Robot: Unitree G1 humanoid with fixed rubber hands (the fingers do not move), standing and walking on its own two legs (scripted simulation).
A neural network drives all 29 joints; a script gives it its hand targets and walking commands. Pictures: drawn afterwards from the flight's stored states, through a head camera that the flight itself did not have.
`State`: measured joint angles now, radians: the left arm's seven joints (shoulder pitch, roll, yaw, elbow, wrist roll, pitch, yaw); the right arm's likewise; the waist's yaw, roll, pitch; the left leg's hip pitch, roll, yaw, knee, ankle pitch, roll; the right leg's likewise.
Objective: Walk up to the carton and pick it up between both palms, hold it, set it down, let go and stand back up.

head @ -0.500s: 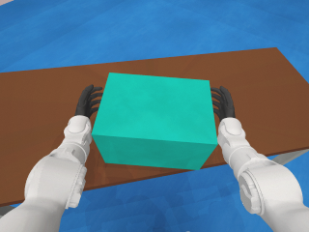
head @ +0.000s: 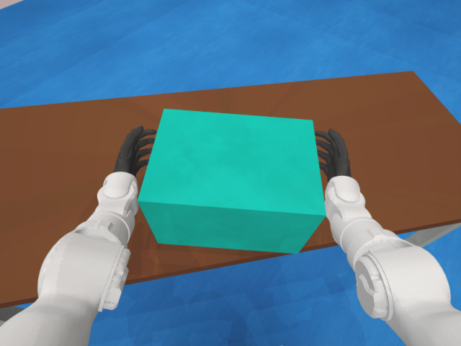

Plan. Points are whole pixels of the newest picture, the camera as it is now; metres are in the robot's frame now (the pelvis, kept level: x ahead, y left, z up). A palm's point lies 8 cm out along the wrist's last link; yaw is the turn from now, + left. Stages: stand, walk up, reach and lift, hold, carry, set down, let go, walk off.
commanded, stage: reach and lift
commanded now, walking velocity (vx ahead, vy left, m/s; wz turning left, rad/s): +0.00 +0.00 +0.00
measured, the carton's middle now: (232, 183) +0.43 -0.03 -0.01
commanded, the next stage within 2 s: none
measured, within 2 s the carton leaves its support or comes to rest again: leaves its support in 0.48 s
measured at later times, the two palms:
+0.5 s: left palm (130, 174) +0.43 +0.16 +0.05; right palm (343, 179) +0.39 -0.22 +0.04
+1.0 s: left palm (133, 175) +0.40 +0.14 +0.08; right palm (361, 166) +0.39 -0.24 +0.08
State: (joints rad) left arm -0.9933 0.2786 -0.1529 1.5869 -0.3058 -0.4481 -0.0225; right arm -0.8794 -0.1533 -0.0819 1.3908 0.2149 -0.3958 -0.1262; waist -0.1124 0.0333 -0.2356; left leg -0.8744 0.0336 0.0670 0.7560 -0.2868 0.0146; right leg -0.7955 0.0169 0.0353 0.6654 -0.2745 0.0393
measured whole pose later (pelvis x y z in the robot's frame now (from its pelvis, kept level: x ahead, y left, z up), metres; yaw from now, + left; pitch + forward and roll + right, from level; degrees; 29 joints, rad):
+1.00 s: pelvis +0.00 -0.04 +0.03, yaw +1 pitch +14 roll +0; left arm -0.85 0.22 -0.15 1.54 -0.25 -0.42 0.00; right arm -0.66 -0.14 -0.10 1.05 0.13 -0.14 -0.14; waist -0.05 0.01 -0.23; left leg -0.55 0.02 0.07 0.48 -0.17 0.02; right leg -0.54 0.02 0.03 0.52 -0.22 0.01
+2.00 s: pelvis +0.00 -0.04 +0.04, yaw +1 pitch +4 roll +0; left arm -0.64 0.22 0.09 0.77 -0.11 0.23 0.01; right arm -0.64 -0.14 -0.12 0.74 0.21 0.21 -0.17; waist 0.02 -0.02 -0.18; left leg -0.29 0.02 0.07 0.35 -0.13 0.01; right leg -0.27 0.01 0.03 0.39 -0.19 0.00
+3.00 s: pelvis +0.00 -0.04 +0.04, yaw +1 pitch +2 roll +0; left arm -0.56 0.17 0.17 0.39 -0.03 0.51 0.02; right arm -0.63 -0.17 -0.11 0.57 0.24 0.35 -0.15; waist -0.01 -0.02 -0.17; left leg -0.24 0.02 0.07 0.32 -0.12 0.01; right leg -0.22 0.01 0.03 0.35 -0.17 0.00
